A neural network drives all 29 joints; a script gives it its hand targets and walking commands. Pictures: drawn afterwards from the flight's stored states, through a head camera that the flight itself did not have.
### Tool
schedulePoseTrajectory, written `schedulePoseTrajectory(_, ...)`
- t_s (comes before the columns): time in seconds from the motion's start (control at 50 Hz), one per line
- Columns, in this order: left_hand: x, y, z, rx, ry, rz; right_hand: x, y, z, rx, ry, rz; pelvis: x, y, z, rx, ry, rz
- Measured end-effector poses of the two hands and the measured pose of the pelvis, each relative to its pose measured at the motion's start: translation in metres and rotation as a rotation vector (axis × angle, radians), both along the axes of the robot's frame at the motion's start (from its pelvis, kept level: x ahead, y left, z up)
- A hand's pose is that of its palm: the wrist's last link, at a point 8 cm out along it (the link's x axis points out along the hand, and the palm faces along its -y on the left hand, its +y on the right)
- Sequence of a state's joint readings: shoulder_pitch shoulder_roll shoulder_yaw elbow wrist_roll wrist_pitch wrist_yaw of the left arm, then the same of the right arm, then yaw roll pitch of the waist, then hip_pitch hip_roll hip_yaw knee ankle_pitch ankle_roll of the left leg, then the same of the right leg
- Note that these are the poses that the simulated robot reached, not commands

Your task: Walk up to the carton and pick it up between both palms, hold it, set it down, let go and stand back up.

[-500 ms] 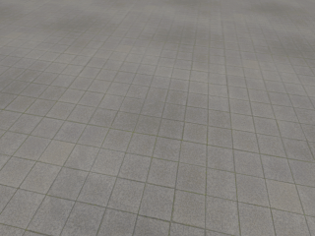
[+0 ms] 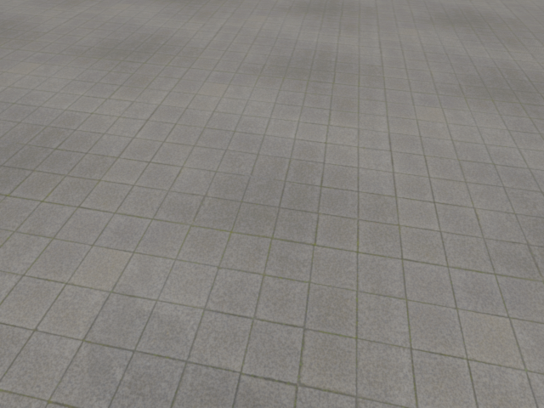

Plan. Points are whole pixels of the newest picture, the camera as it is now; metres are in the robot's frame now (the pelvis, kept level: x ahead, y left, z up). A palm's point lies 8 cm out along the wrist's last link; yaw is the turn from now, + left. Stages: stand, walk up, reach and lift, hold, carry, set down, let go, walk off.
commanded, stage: stand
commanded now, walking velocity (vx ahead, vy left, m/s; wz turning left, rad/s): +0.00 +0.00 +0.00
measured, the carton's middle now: out of the picture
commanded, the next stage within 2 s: walk up in 1.14 s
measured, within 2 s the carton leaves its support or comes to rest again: neither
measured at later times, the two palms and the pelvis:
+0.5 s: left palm out of the picture -0.04 +0.19 -0.15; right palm out of the picture -0.03 -0.21 -0.15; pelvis -0.01 -0.01 +0.00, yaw +0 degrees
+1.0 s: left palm out of the picture -0.06 +0.18 -0.15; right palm out of the picture -0.05 -0.21 -0.14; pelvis -0.02 -0.01 +0.00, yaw +0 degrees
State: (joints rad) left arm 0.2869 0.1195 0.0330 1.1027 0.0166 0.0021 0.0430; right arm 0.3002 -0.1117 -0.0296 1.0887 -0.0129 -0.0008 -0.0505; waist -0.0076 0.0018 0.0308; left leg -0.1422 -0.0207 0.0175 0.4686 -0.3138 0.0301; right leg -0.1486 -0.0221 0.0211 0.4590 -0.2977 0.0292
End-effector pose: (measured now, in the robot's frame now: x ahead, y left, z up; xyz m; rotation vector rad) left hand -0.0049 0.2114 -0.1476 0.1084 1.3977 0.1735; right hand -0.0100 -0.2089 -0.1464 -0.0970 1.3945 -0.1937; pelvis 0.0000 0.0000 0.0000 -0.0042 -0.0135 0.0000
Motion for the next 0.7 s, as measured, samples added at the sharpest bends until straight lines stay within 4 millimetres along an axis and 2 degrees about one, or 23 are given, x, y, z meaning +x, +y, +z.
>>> schedulePoseTrajectory(0.1,-0.014,-0.005,0.0,-0.008,0.043,0.008,-0.012,0.003,0.001,0.015,0.035,0.004,-0.002,-0.001,0.001,0.003,0.002,0.0)
schedulePoseTrajectory(0.22,-0.027,-0.013,-0.002,-0.023,0.079,0.013,-0.017,-0.003,0.003,-0.006,0.052,0.008,-0.004,-0.003,0.002,0.006,0.001,-0.004)
schedulePoseTrajectory(0.4,-0.034,-0.014,-0.001,-0.013,0.092,0.02,-0.017,0.003,0.0,0.021,0.05,0.011,-0.007,-0.005,0.002,0.004,-0.007,0.005)
schedulePoseTrajectory(0.54,-0.041,-0.019,0.0,-0.023,0.103,0.014,-0.025,0.0,0.001,0.02,0.072,0.013,-0.01,-0.007,0.003,0.005,-0.006,0.003)
schedulePoseTrajectory(0.7,-0.038,-0.017,-0.001,-0.016,0.085,0.014,-0.028,-0.003,0.001,0.014,0.066,0.018,-0.012,-0.009,0.003,0.006,-0.012,0.005)
